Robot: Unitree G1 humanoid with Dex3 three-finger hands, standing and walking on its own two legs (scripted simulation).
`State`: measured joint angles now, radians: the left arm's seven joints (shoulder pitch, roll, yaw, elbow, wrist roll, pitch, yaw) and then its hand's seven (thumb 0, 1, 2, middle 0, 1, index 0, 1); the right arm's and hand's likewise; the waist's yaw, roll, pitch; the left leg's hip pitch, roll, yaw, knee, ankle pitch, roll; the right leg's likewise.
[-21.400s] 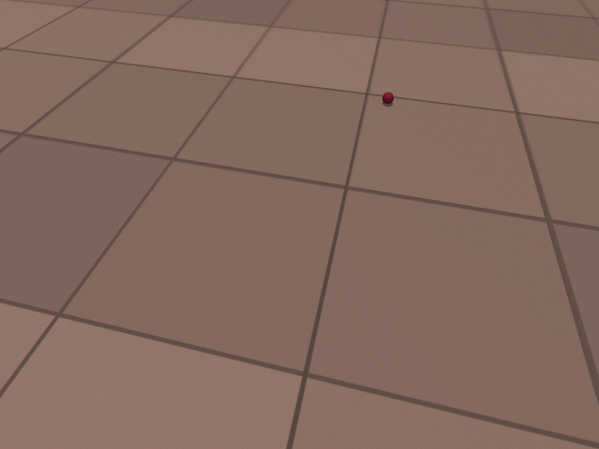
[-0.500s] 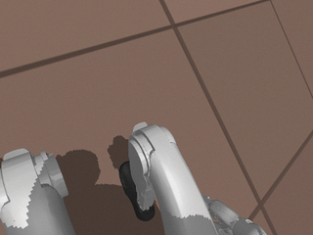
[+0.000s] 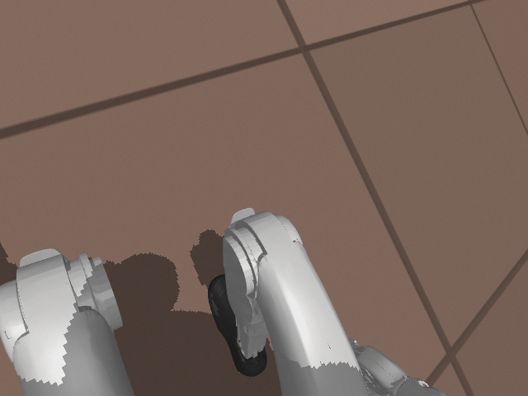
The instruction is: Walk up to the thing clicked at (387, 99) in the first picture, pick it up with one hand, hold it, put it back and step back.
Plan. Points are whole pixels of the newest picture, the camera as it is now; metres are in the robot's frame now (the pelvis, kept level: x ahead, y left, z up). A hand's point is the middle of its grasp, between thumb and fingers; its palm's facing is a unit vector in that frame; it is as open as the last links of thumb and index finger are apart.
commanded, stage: settle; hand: left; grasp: from above
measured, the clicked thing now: out of the picture +0.40 +0.34 -0.26
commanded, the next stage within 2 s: lift in 0.60 s
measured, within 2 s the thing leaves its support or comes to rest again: neither
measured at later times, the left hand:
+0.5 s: hand out of the picture +0.38 +0.34 -0.15, palm faces -0.43 -0.16 -0.89, open 8.7 cm
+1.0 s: hand out of the picture +0.36 +0.34 -0.08, palm faces -0.44 -0.16 -0.88, open 8.7 cm
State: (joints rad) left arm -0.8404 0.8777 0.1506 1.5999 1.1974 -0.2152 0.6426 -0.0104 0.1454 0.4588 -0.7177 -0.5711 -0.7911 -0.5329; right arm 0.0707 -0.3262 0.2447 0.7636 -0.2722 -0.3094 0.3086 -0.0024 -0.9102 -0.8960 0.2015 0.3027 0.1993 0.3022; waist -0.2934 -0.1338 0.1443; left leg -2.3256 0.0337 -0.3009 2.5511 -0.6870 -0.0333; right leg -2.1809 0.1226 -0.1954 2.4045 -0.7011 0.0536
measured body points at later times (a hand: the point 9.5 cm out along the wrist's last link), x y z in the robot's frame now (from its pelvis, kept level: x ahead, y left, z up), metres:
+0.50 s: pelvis +0.00 -0.01 +0.02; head +0.21 +0.09 +0.41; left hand +0.40 +0.34 -0.10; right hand +0.12 -0.26 -0.08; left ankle +0.07 +0.14 -0.27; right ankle +0.11 -0.11 -0.27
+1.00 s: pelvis +0.00 -0.01 +0.07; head +0.20 +0.07 +0.46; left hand +0.38 +0.35 -0.03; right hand +0.11 -0.27 -0.05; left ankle +0.07 +0.14 -0.27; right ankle +0.11 -0.11 -0.27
